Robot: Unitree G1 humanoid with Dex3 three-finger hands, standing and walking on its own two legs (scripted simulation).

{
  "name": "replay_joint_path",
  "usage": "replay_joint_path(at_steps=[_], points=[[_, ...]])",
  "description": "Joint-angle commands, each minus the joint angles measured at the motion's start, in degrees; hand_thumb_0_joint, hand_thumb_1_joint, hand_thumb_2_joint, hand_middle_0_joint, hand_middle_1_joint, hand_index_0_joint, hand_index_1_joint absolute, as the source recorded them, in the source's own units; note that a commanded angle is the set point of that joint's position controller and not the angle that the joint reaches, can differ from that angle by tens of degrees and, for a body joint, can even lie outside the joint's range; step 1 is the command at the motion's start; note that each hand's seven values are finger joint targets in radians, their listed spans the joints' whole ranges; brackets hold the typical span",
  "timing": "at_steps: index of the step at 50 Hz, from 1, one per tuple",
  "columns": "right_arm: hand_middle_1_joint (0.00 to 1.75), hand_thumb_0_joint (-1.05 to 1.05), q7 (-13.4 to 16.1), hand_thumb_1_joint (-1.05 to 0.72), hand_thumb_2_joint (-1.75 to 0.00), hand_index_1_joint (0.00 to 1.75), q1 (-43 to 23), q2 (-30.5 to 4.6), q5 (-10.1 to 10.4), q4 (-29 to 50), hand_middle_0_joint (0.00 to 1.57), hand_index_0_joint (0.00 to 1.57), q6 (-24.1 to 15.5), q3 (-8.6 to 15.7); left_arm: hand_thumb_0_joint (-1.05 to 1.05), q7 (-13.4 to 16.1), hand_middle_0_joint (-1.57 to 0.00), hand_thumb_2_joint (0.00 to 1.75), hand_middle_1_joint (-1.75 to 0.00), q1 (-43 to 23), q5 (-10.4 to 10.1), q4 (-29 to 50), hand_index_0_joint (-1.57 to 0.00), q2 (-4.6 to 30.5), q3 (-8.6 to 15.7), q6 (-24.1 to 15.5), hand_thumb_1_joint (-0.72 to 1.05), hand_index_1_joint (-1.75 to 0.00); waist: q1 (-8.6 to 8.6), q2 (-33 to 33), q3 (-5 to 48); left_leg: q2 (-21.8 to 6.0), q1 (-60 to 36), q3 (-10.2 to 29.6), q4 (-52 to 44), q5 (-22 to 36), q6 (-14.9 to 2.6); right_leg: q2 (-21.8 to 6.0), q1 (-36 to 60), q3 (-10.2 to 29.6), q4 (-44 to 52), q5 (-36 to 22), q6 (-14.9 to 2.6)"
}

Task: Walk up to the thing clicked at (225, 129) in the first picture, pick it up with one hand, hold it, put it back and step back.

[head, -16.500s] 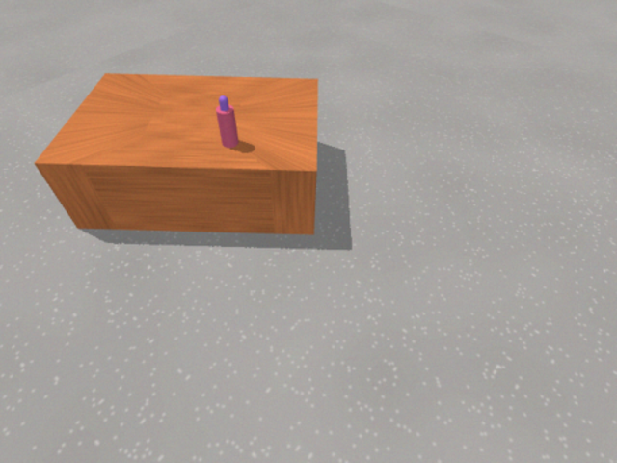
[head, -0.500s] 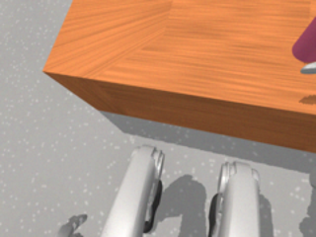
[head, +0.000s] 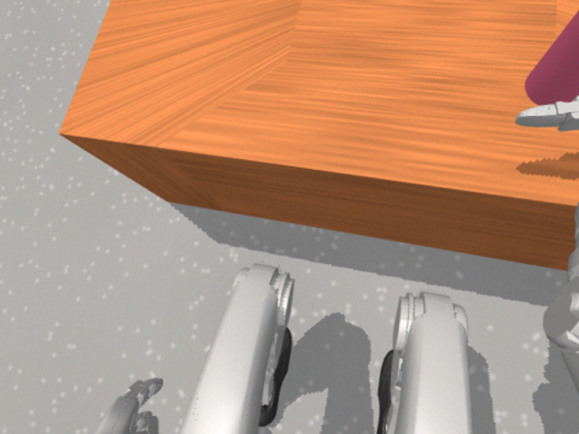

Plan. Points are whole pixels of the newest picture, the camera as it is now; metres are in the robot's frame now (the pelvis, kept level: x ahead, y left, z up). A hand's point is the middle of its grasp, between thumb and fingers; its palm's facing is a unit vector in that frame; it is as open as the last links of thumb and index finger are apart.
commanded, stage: close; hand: right
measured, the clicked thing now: out of the picture +0.59 -0.25 +0.04
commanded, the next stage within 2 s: settle in 0.48 s
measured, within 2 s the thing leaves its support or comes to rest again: leaves its support in 0.88 s
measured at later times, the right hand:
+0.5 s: hand out of the picture +0.57 -0.25 +0.04, palm faces +0.21 +0.98 -0.02, open 9.1 cm
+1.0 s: hand out of the picture +0.55 -0.24 +0.06, palm faces +0.21 +0.98 -0.02, open 9.6 cm
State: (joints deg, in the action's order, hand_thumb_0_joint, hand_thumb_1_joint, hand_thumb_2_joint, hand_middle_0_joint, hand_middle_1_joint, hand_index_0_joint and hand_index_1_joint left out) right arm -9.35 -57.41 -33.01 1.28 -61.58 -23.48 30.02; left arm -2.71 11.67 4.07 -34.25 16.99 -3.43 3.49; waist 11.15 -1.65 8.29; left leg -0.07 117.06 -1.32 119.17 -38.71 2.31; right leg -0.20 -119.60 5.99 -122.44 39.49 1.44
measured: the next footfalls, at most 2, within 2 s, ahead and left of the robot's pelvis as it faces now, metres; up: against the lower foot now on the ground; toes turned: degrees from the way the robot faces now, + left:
none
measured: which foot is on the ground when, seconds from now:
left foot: down 0.00-1.00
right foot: down 0.00-1.00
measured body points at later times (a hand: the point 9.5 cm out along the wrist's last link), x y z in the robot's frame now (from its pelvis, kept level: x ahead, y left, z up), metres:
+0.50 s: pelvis +0.00 +0.00 +0.00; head +0.22 -0.04 +0.39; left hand +0.05 +0.28 -0.11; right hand +0.55 -0.30 +0.04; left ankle +0.09 +0.13 -0.38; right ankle +0.08 -0.13 -0.38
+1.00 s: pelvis +0.00 +0.00 +0.03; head +0.22 -0.04 +0.43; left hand +0.06 +0.28 -0.08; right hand +0.54 -0.29 +0.07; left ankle +0.09 +0.13 -0.38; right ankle +0.08 -0.13 -0.38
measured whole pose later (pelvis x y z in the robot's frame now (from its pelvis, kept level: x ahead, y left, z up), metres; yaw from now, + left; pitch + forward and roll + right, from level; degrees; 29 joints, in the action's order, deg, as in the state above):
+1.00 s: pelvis +0.00 +0.00 +0.03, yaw +0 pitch +36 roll +5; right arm -5.6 -56.3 -31.1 1.0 -56.8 -17.9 27.8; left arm -1.3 12.9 2.5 -34.8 16.4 -2.3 4.1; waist 10.7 -2.0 8.5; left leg -0.2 111.3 -1.3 112.8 -37.7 2.5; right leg -0.5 -114.0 5.5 -116.4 38.7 0.9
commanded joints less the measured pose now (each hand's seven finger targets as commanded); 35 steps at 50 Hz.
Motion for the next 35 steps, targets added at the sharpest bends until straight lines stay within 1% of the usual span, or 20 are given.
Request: replay_joint_path(at_steps=[1,4,6,7,8,12,15,16,17,18,19,21,22,24,27,28,30,32,33,35], points=[[0.24,0.00,-0.2,0.34,-0.15,0.24,-22.6,-14.7,0.3,9.6,0.39,0.37,-3.8,0.5,0.00,0.6,-0.20,0.91,-0.30,11.7,0.3,1.2,-0.20,12.1,4.7,-0.4,0.89,-0.31,1.54,-10.3,36.9,0.4,-20.8,-3.1,-12.0,12.8,-4.05,-0.7,25.1,-2.9,13.9,-10.8,-2.74],[0.32,0.00,0.3,0.31,-0.19,0.32,-26.3,-17.0,0.1,12.9,0.50,0.48,-4.2,1.3,0.00,0.7,-0.20,0.91,-0.30,12.1,0.3,1.5,-0.20,12.2,4.6,-0.1,0.89,-0.30,1.14,-11.2,40.5,0.4,-23.0,-2.8,-12.7,12.2,-3.92,-0.7,25.8,-3.2,14.0,-9.8,-2.87],[0.37,0.00,0.2,0.30,-0.22,0.37,-24.8,-15.0,-0.3,9.1,0.56,0.54,-3.4,-0.2,0.00,0.5,-0.20,0.90,-0.30,11.8,0.2,1.3,-0.20,12.0,4.4,0.0,0.90,-0.30,1.59,-10.4,38.8,0.5,-21.8,-2.9,-12.6,12.1,-3.91,-0.8,25.4,-3.2,13.7,-9.7,-2.87],[0.39,0.00,0.0,0.29,-0.24,0.39,-24.0,-13.2,-0.2,7.4,0.59,0.57,-3.3,-1.3,0.00,0.5,-0.20,0.91,-0.30,11.9,0.3,1.1,-0.20,12.2,4.4,-0.1,0.89,-0.30,2.66,-9.5,36.5,0.5,-20.3,-3.3,-12.4,11.7,-3.92,-0.7,24.7,-2.8,13.7,-9.4,-2.85],[0.43,0.00,0.0,0.27,-0.27,0.43,-27.2,-15.0,-0.1,12.9,0.63,0.61,-3.9,-0.9,0.00,0.7,-0.20,0.91,-0.30,12.3,0.3,1.1,-0.20,12.2,4.5,-0.2,0.89,-0.31,1.74,-12.2,39.4,0.4,-21.7,-2.9,-12.4,12.7,-3.97,-0.7,25.7,-3.0,13.6,-10.3,-2.78],[0.54,0.00,0.1,0.21,-0.36,0.54,-25.9,-13.9,-0.3,8.8,0.75,0.74,-2.8,-2.3,0.00,0.6,-0.20,0.90,-0.30,12.7,0.1,0.7,-0.20,12.5,4.4,-0.1,0.89,-0.30,2.26,-11.7,39.1,0.4,-21.4,-3.1,-12.3,12.5,-4.01,-0.7,25.9,-2.9,13.4,-10.2,-2.70],[0.66,0.00,0.2,0.15,-0.44,0.66,-25.9,-14.3,-0.3,8.9,0.92,0.90,-2.5,-2.0,0.00,0.6,-0.20,0.90,-0.30,13.2,0.0,0.3,-0.20,12.3,4.0,0.0,0.89,-0.30,2.03,-11.8,38.8,0.3,-21.6,-3.4,-11.9,13.7,-4.01,-0.7,26.9,-2.8,13.5,-12.2,-2.44],[0.70,0.00,0.4,0.13,-0.46,0.70,-24.6,-15.9,-0.4,9.4,0.95,0.94,-2.1,-0.7,0.00,0.6,-0.20,0.91,-0.30,13.1,-0.2,0.9,-0.20,12.6,4.2,0.0,0.89,-0.30,1.23,-12.2,39.9,0.3,-22.1,-3.3,-12.3,13.8,-4.03,-0.8,27.6,-2.9,13.7,-12.1,-2.50],[0.72,0.00,0.1,0.11,-0.48,0.73,-26.7,-13.8,-0.3,10.7,0.99,0.98,-2.2,-2.7,0.00,0.6,-0.20,0.91,-0.30,13.2,-0.1,0.5,-0.20,12.3,3.8,0.0,0.89,-0.30,2.34,-13.2,38.6,0.2,-21.1,-3.5,-12.1,13.9,-4.07,-0.7,27.8,-2.6,13.8,-12.5,-2.34],[0.74,0.00,-0.1,0.08,-0.49,0.74,-25.3,-12.3,0.0,9.1,1.01,0.99,-1.9,-2.9,0.00,0.5,-0.20,0.90,-0.30,13.2,-0.3,0.6,-0.20,12.3,4.0,0.0,0.90,-0.30,2.28,-12.8,38.4,0.2,-21.2,-3.6,-11.9,14.0,-4.20,-0.7,27.8,-2.4,14.3,-12.8,-2.30],[0.77,0.00,0.1,0.04,-0.52,0.77,-23.7,-14.1,-0.2,9.2,1.06,1.03,-1.8,-1.4,0.00,0.5,-0.20,0.91,-0.30,13.3,-0.2,0.7,-0.20,12.1,3.9,0.1,0.89,-0.30,1.63,-11.9,38.7,0.3,-21.9,-3.6,-12.3,14.0,-4.07,-0.7,27.3,-2.5,14.1,-12.7,-2.44],[0.85,0.00,0.2,-0.03,-0.59,0.85,-23.7,-13.4,-0.3,8.7,1.12,1.09,-1.5,-2.1,0.00,0.4,-0.20,0.90,-0.30,13.0,-0.4,1.0,-0.20,12.2,3.7,0.2,0.90,-0.30,1.94,-12.4,38.0,0.3,-20.8,-3.8,-11.9,13.3,-4.23,-0.7,27.3,-2.3,14.7,-12.2,-2.25],[0.88,0.00,0.4,-0.07,-0.63,0.88,-23.6,-14.6,-0.5,8.5,1.14,1.12,-1.4,-1.3,0.00,0.4,-0.20,0.90,-0.30,12.8,-0.4,1.0,-0.20,12.4,3.8,0.3,0.89,-0.30,1.84,-13.1,36.8,0.2,-20.1,-3.8,-12.0,12.8,-4.26,-0.6,27.0,-2.1,15.2,-11.6,-2.22],[0.92,0.00,0.4,-0.13,-0.69,0.92,-23.1,-10.7,-0.2,6.9,1.16,1.14,-0.8,-3.6,0.00,0.4,-0.20,0.90,-0.30,12.4,-0.6,1.6,-0.20,11.6,3.3,0.3,0.89,-0.30,3.01,-11.1,35.0,0.3,-19.6,-3.9,-12.8,12.0,-4.11,-0.7,26.6,-2.1,15.1,-10.0,-2.57],[1.06,0.00,0.8,-0.19,-0.85,1.06,-22.1,-13.8,0.1,7.9,1.22,1.21,-1.2,-1.2,0.00,0.3,-0.20,0.90,-0.30,12.8,-0.5,1.6,-0.20,12.2,3.5,0.3,0.90,-0.30,1.84,-12.1,35.5,0.2,-20.4,-3.8,-12.3,13.0,-4.13,-0.5,25.8,-2.3,14.5,-11.2,-2.63],[1.08,0.00,0.8,-0.20,-0.86,1.08,-22.1,-13.6,-0.2,9.3,1.25,1.24,-1.2,-1.7,0.00,0.2,-0.20,0.89,-0.30,12.6,-0.6,2.3,-0.20,11.6,3.1,0.4,0.91,-0.30,1.55,-11.6,37.7,0.2,-21.4,-3.6,-12.8,13.4,-4.08,-0.6,27.1,-2.5,14.6,-11.8,-2.68],[1.20,0.00,0.8,-0.25,-0.99,1.20,-23.2,-11.2,0.1,9.2,1.23,1.25,-1.3,-3.1,0.00,0.2,-0.22,0.91,-0.31,12.4,-0.6,2.4,-0.21,11.4,3.2,0.4,0.88,-0.31,2.32,-12.3,36.7,0.1,-20.9,-3.6,-13.0,12.8,-4.19,-0.5,26.5,-2.4,15.0,-11.1,-2.61],[1.34,0.00,1.5,-0.31,-1.15,1.35,-22.6,-16.1,-0.2,12.0,1.28,1.30,-1.4,0.0,0.00,0.5,-0.22,0.91,-0.31,12.6,-0.9,2.5,-0.21,12.6,3.9,0.4,0.88,-0.31,1.37,-12.2,38.7,0.1,-21.7,-3.7,-13.2,12.7,-4.12,-0.5,27.5,-2.2,15.5,-11.1,-2.56],[1.38,0.00,1.3,-0.31,-1.23,1.38,-22.4,-13.8,-0.4,10.3,1.29,1.32,-1.2,-2.0,0.00,0.3,-0.21,0.91,-0.31,12.3,-0.8,2.7,-0.21,11.3,2.9,0.5,0.88,-0.31,1.69,-12.8,38.1,0.0,-21.7,-3.6,-12.9,12.9,-4.19,-0.5,27.7,-2.4,15.6,-11.5,-2.42],[1.45,0.00,1.4,-0.36,-1.35,1.45,-24.4,-15.7,-0.3,14.3,1.32,1.35,-1.2,-0.2,0.00,0.6,-0.21,0.90,-0.31,13.1,-0.6,2.0,-0.21,13.1,4.8,0.8,0.89,-0.31,1.98,-14.1,39.2,0.0,-21.9,-3.8,-13.0,14.1,-4.20,-0.7,29.8,-2.0,15.9,-12.9,-2.26]])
